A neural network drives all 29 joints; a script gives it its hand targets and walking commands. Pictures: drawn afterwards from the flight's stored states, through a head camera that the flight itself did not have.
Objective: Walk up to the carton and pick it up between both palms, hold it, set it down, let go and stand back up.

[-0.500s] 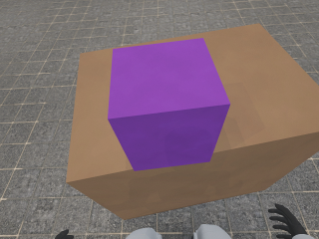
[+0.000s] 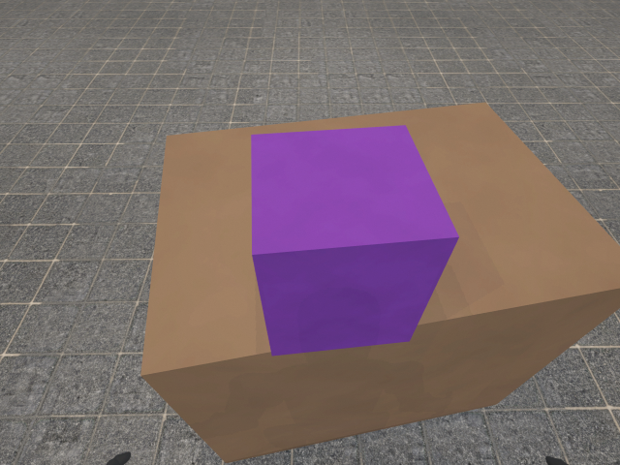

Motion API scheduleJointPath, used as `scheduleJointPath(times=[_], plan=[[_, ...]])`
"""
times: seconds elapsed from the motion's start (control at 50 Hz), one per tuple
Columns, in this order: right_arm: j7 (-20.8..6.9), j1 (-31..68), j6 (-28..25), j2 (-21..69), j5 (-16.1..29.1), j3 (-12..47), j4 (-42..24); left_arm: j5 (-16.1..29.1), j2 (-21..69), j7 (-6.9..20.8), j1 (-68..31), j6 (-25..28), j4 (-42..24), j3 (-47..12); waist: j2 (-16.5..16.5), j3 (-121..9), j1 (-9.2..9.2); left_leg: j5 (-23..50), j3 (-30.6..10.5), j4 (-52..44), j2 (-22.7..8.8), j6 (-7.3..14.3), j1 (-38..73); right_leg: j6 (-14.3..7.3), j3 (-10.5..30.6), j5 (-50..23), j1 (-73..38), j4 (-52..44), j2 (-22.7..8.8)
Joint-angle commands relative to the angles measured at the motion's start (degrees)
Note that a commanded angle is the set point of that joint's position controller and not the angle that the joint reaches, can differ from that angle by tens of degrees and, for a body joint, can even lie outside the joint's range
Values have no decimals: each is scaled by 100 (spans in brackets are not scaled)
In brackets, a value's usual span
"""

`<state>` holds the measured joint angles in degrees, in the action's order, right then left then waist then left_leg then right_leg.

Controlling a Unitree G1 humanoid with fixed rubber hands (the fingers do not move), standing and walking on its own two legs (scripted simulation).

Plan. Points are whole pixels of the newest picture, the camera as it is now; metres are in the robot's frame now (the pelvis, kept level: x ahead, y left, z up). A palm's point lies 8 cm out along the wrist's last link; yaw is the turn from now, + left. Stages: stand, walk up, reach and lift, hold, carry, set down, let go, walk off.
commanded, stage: walk up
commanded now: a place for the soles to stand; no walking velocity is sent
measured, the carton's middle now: (336, 245) +0.39 -0.02 +0.06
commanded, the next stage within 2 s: reach and lift in 1.00 s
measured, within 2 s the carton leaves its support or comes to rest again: neither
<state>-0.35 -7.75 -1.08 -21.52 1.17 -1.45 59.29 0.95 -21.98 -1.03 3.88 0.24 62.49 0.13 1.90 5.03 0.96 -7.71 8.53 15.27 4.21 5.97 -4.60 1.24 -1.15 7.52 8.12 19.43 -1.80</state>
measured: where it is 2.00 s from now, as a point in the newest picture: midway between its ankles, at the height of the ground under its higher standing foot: outside the picture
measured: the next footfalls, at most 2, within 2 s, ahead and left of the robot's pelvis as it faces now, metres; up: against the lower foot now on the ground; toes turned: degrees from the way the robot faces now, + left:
none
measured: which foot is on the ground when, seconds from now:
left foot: down 0.00-1.00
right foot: down 0.00-1.00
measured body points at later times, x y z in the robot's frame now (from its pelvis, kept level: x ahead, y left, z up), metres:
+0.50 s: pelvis +0.01 -0.02 +0.00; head +0.02 -0.01 +0.45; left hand +0.07 +0.28 -0.13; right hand +0.09 -0.31 -0.13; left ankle +0.02 +0.05 -0.75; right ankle +0.04 -0.13 -0.75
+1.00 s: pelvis +0.02 -0.02 +0.00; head +0.03 -0.01 +0.45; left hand +0.09 +0.27 -0.13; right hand +0.09 -0.32 -0.13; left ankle +0.02 +0.05 -0.75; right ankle +0.04 -0.13 -0.75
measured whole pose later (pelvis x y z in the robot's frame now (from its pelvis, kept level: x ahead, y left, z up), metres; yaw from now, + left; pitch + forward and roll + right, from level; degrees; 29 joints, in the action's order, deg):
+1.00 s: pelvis +0.02 -0.02 +0.00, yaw +1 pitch -3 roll +0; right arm 0.7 -9.5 -2.2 -19.3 0.5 -1.0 60.8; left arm 0.9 -18.7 -1.1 6.5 1.1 64.2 0.4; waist 0.3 3.5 0.3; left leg -8.6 6.6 15.4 2.5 4.4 -4.6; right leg -0.3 -2.6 7.7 6.4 16.7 -0.3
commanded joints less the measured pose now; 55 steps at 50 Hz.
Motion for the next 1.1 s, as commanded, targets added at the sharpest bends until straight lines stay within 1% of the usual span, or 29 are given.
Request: scheduleJointPath(times=[0.0,0.08,0.18,0.22,0.28,0.3,0.36,0.52,0.64,0.68,0.74,0.9,0.98,1.0,1.02,1.04,1.06,1.08], plan=[[55,183,-88,-1207,-25,-254,-174,-13,-1057,-46,-181,135,-113,199,-373,-401,-29,-505,-1390,-885,-1603,-718,-108,-98,427,-52,-26,-233,-547],[61,192,-97,-1177,-42,-270,-100,-24,-1005,-54,-86,171,-33,191,-285,-412,-21,-894,-1361,-910,-1542,-659,-104,-123,465,-73,-5,-308,-598],[67,154,-109,-1095,-62,-275,-27,-34,-954,-71,41,210,1,190,-149,-408,-28,-800,-1311,-809,-1471,-550,-96,-161,529,-158,14,-394,-659],[84,72,-133,-1058,-78,-247,-11,-9,-884,-53,99,206,61,207,1,-412,-9,-668,-1332,-742,-1488,-564,-93,-154,553,-182,-5,-454,-685],[90,42,-150,-1028,-77,-241,1,-1,-845,-47,172,216,45,196,-61,-452,-26,-451,-1291,-640,-1431,-542,-30,-182,615,-244,-7,-526,-720],[89,39,-154,-1003,-76,-227,10,-5,-848,-50,164,216,44,199,-8,-452,-25,-383,-1296,-617,-1427,-528,-37,-185,621,-277,-28,-535,-727],[97,3,-163,-976,-75,-213,4,1,-840,-54,166,219,30,204,-15,-476,-36,-71,-1286,-540,-1407,-527,-14,-202,638,-395,-65,-549,-754],[110,-28,-186,-934,-69,-173,-20,10,-821,-57,199,211,-13,206,-152,-511,-86,308,-1266,-459,-1406,-509,-42,-229,646,-523,-192,-546,-776],[123,-87,-193,-937,-75,-164,-59,8,-804,-50,146,189,-46,206,-161,-522,-69,372,-1276,-438,-1415,-516,-73,-228,651,-543,-234,-529,-773],[126,-94,-197,-937,-69,-162,-65,13,-802,-50,151,193,-56,207,-213,-504,-90,378,-1269,-428,-1417,-505,-109,-245,675,-553,-271,-537,-780],[130,-90,-199,-940,-68,-165,-85,8,-801,-47,124,185,-60,209,-161,-503,-87,378,-1281,-418,-1420,-492,-111,-233,661,-546,-283,-534,-765],[146,-119,-197,-941,-69,-173,-131,-4,-787,-45,149,172,-82,216,-184,-469,-81,282,-1276,-427,-1421,-488,-148,-226,677,-467,-276,-538,-744],[148,-150,-199,-946,-72,-182,-137,-5,-785,-44,164,171,-100,223,-172,-505,-74,374,-1288,-419,-1430,-476,-125,-218,655,-471,-291,-511,-729],[-113,2416,-552,-94,-819,-1060,-730,110,-645,-177,-2507,-1013,-2396,165,-755,-529,193,-1514,-666,359,-1028,-831,-1575,-484,-256,1656,215,513,226],[-397,1828,-342,-405,-729,-1192,-828,19,-548,-300,-2219,-1731,-2555,152,-582,3,152,-2459,-655,383,-1089,-579,-2237,-494,-349,1636,-228,1006,343],[-487,1732,-155,-361,-811,-1162,-1015,-26,-429,-288,-2257,-2073,-2985,196,-469,-56,47,-2723,-517,386,-1103,-477,-2616,-409,-369,1548,-349,1241,383],[-502,1400,-45,-304,-650,-1148,-1087,-84,-323,-245,-1918,-2339,-3088,330,-258,-292,-82,-2102,-496,848,-1015,-571,-2020,-438,-247,1321,163,1122,257],[-500,1323,-3,-499,-439,-1006,-1324,-125,-355,-192,-1683,-2591,-3339,353,-136,-544,-107,-1368,-546,1289,-933,-680,-1390,-438,-228,787,528,1125,199]])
